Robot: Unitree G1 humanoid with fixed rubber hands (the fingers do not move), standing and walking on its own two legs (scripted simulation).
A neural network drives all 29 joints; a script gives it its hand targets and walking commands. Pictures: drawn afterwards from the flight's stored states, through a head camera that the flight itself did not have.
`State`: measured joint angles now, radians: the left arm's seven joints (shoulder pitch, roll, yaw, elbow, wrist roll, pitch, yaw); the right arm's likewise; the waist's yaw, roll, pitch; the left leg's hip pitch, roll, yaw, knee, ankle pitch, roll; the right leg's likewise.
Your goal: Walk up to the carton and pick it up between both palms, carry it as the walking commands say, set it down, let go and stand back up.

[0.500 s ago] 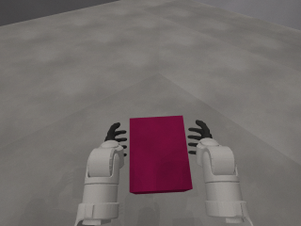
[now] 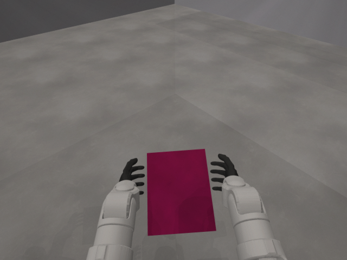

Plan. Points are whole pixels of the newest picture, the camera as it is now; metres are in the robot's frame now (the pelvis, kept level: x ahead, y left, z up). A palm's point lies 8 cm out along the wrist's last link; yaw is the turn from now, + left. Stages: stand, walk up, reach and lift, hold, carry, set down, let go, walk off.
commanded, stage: carry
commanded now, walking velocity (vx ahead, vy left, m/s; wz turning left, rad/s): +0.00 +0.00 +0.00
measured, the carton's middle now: (179, 193) +0.34 +0.00 -0.07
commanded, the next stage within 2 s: hold in 0.88 s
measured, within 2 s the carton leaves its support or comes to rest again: neither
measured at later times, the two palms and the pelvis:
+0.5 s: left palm (128, 173) +0.33 +0.13 +0.04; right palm (227, 169) +0.33 -0.12 +0.05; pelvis +0.03 +0.01 +0.00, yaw -1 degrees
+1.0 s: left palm (132, 175) +0.33 +0.11 +0.04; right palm (232, 175) +0.32 -0.13 +0.04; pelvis +0.04 +0.01 +0.01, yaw -3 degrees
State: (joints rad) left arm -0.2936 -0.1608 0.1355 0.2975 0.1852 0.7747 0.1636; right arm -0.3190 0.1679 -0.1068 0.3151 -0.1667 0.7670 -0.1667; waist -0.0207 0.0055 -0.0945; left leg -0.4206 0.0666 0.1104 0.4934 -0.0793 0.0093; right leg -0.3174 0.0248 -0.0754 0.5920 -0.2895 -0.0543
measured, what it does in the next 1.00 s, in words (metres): stands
